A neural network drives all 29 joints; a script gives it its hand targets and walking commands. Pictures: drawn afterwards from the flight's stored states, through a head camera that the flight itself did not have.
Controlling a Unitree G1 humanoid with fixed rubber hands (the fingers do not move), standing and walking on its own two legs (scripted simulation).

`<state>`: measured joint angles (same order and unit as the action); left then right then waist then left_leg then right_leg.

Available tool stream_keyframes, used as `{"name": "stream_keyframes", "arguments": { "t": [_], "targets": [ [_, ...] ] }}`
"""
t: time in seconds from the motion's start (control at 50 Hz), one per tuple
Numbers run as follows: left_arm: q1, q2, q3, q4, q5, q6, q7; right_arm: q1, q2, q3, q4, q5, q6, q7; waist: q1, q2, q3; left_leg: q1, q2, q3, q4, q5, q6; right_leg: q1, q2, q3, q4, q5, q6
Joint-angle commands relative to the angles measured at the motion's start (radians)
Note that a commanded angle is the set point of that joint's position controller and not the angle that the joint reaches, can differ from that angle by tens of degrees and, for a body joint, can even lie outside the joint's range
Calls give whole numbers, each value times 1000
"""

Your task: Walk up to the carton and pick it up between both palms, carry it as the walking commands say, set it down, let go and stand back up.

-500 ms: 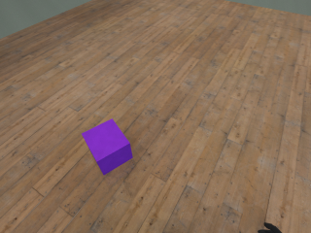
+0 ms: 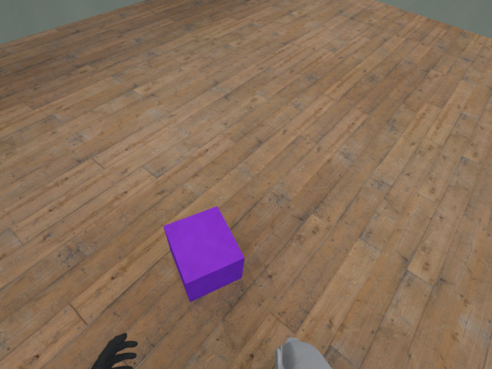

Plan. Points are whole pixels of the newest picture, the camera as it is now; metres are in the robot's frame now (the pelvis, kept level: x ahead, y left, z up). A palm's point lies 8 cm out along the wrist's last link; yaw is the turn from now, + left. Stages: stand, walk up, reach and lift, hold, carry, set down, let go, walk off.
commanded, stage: walk up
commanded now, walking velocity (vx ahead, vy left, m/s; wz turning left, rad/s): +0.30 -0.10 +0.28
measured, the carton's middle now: (204, 252) +0.64 +0.09 -0.68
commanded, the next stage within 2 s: none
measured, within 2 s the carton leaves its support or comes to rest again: neither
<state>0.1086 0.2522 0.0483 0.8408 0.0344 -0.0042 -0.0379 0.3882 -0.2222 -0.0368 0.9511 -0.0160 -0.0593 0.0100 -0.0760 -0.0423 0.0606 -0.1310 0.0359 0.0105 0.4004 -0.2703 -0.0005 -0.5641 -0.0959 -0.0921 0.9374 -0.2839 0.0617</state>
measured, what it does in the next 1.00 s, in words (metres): walks ahead: right foot, then left foot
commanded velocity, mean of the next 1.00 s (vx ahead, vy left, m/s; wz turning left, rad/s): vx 0.07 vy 0.05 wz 0.13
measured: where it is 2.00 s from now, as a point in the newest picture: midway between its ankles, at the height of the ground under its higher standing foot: (229, 357)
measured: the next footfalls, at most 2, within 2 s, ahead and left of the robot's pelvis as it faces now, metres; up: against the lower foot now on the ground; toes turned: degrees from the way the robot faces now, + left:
right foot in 0.20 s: +0.25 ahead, -0.15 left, +0.00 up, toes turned -5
left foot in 0.68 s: +0.22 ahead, +0.16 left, +0.00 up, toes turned +12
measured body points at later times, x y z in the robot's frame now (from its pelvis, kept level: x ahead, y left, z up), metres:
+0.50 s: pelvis +0.16 -0.03 +0.00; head +0.20 -0.07 +0.45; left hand +0.13 +0.25 -0.11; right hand +0.30 -0.29 -0.15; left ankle +0.16 +0.13 -0.65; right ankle +0.21 -0.15 -0.75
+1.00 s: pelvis +0.14 +0.04 -0.01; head +0.15 +0.04 +0.44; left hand +0.16 +0.29 -0.16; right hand +0.29 -0.19 -0.14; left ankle +0.18 +0.16 -0.75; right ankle +0.13 -0.07 -0.75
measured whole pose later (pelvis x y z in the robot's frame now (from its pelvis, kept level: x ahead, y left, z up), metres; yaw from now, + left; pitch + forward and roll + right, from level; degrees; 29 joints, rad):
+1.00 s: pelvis +0.14 +0.04 -0.01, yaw +7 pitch -1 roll +1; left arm 0.24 0.23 0.02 0.97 0.01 0.05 0.01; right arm 0.14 -0.21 -0.02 0.90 -0.02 0.02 -0.02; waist 0.02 -0.03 0.03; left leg -0.28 0.02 0.10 0.45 -0.16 0.01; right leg -0.17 -0.02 -0.03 0.48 -0.30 0.00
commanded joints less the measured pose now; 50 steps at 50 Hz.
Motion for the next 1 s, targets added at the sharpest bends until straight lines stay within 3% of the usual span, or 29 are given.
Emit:
{"name": "stream_keyframes", "arguments": {
  "t": [0.0, 0.12, 0.14, 0.16, 0.18, 0.2, 0.22, 0.24, 0.28, 0.3, 0.32, 0.34, 0.36, 0.4, 0.5, 0.56, 0.62, 0.64, 0.66, 0.68, 0.7, 0.72, 0.74, 0.78, 0.8, 0.84, 0.9, 0.96, 0.98],
  "targets": [
    [-45, 58, 14, -64, -4, 8, -10, 19, -171, -46, -41, -5, -3, -12, 27, 194, -3, 35, 219, -132, -145, 535, 134, 13, -3, 8, -167, 110, 13],
    [-67, 56, 14, -62, -15, -4, -4, 26, -183, -62, -42, -12, 12, -22, 37, 227, -8, 7, 220, -123, -91, 429, 107, 195, 29, -11, -360, 115, -15],
    [10, 62, 14, -36, -10, -20, 6, 27, -163, -48, -26, -4, 21, -22, 64, 226, -48, -14, 145, -73, 3, 348, 91, 329, 33, -28, -447, 159, -28],
    [126, 94, 25, 14, -4, -35, 21, 59, -129, -33, -14, 3, 28, -19, 88, 152, -121, -63, 55, -28, 161, 272, 72, 512, 32, -41, -490, 186, -39],
    [235, 176, 50, 46, 7, -50, 32, 97, -96, -23, -24, 6, 25, -20, 121, -26, -175, -217, 12, -35, 363, 35, 51, 658, -127, 135, -507, 237, -53],
    [318, 287, 74, 54, 1, -43, 44, 150, -49, -1, -41, 12, 26, -25, 141, -330, -265, -379, -62, -28, 611, -360, 17, 736, -428, 521, -651, 210, -143],
    [311, 266, 61, 61, -9, -34, 40, 100, -91, -17, -24, 12, 37, -30, 125, -206, -243, -327, -9, -97, 750, -363, 16, 619, -412, 538, -703, 125, -184],
    [232, 217, 47, 51, -7, -32, 41, 64, -104, -25, -10, 3, 39, -23, 105, -137, -161, -335, 24, -100, 777, -294, 13, 527, -357, 461, -716, 53, -194],
    [175, 170, 34, 52, -10, -33, 59, 10, -109, -40, -2, -12, 62, -5, 82, -8, -58, -381, 48, -107, 789, -168, -12, 435, -342, 385, -695, 228, -174],
    [164, 170, 32, 58, -12, -33, 67, 4, -114, -44, -5, -19, 81, 6, 71, -14, -51, -379, 51, -113, 789, -122, -21, 409, -323, 326, -660, 410, -157],
    [174, 170, 25, 64, -20, -37, 76, -6, -117, -48, -10, -18, 96, 10, 63, -55, -59, -367, 33, -97, 788, -113, -37, 413, -318, 248, -590, 802, -157],
    [199, 164, 22, 73, -23, -46, 77, -10, -112, -50, -15, -18, 103, 10, 68, -112, -103, -353, 16, -83, 796, -101, -44, 439, -296, 177, -541, 1050, -164],
    [207, 163, 21, 74, -23, -50, 78, -34, -110, -51, -27, -16, 112, 10, 73, -155, -129, -346, -1, -65, 815, -90, -56, 441, -287, 143, -527, 1147, -172],
    [205, 159, 25, 66, -18, -43, 79, -96, -111, -51, -57, -20, 128, 16, 79, -160, -144, -367, -6, -43, 832, -70, -70, 425, -277, 95, -531, 1056, -184],
    [213, 170, 36, 40, 4, -9, 80, -238, -86, -16, -115, -15, 159, 39, 97, -203, -84, -347, 10, -9, 560, -39, -88, 346, -265, 53, -618, 551, -187],
    [201, 200, 45, 17, 15, 4, 75, -267, -93, 3, -119, -7, 160, 38, 88, -215, -71, -233, 7, 14, 379, -40, -69, 280, -275, 46, -645, 347, -182],
    [177, 195, 53, 5, 9, 29, 52, -231, -92, 12, -103, 0, 128, 17, 73, -214, -80, -109, -24, 68, 148, -1, -42, 280, -213, 18, -570, 179, -151],
    [190, 169, 46, 11, 1, 40, 50, -185, -115, 3, -88, -2, 108, 9, 49, -143, -90, -21, -10, 70, 45, 71, -30, 256, -167, -16, -477, 162, -123],
    [238, 98, 24, 12, -2, 49, 50, -145, -176, -13, -73, -2, 85, 1, 51, 52, -85, 15, 95, -17, -40, 216, -27, 209, -93, -48, -304, 67, -88],
    [266, 34, 6, -11, -3, 58, 51, -140, -283, -32, -76, -9, 71, -6, 85, 316, -60, 20, 333, -326, -44, 637, -7, 38, 21, -6, -124, -324, -36],
    [264, 66, 17, -1, -26, 80, 71, -165, -301, -49, -115, 1, 68, -11, 84, 427, -94, -69, 420, -338, -61, 762, 90, 84, 48, 112, 0, -417, -38],
    [254, 83, 23, 31, -34, 89, 66, -217, -230, -25, -119, -10, 73, -13, 87, 324, -143, -121, 327, -251, -100, 418, 106, 166, 33, 160, 48, -312, -39],
    [243, 90, 23, 42, -30, 85, 55, -299, -199, -16, -142, -11, 79, -18, 100, 327, -117, -180, 272, -179, -131, 193, 109, 161, 56, 123, 112, -228, -38],
    [214, 103, 32, 60, -24, 79, 50, -372, -174, -14, -172, -3, 84, -26, 120, 291, -80, -190, 234, -117, -91, 402, 136, 159, 69, 108, 208, -162, -20],
    [236, 90, 26, 77, -23, 80, 47, -348, -151, -3, -158, -5, 74, -27, 124, 247, -129, -162, 212, -84, -83, 357, 130, 203, 68, 101, 167, -128, -26],
    [195, 50, 5, 83, -23, 81, 41, -302, -116, 2, -129, -5, 65, -33, 100, 246, -114, -104, 175, -67, -130, 177, 121, 229, 63, 74, -62, -105, -39],
    [143, 34, -9, 81, -26, 76, 45, -223, -135, -14, -90, -11, 71, -36, 60, 247, -76, -34, 218, -147, -142, 178, 152, 267, 70, 70, -302, -163, -46],
    [229, 16, -19, 129, -22, 38, 57, -212, -130, -17, -66, -2, 75, -36, 107, 157, -98, -35, 205, -162, -98, 169, 121, 408, 78, 48, -606, 37, -58],
    [240, 35, -15, 134, -18, 20, 60, -193, -100, -13, -61, 0, 71, -33, 115, 116, -107, -74, 179, -148, -78, 119, 97, 470, 28, 87, -634, 73, -72]
  ]
}}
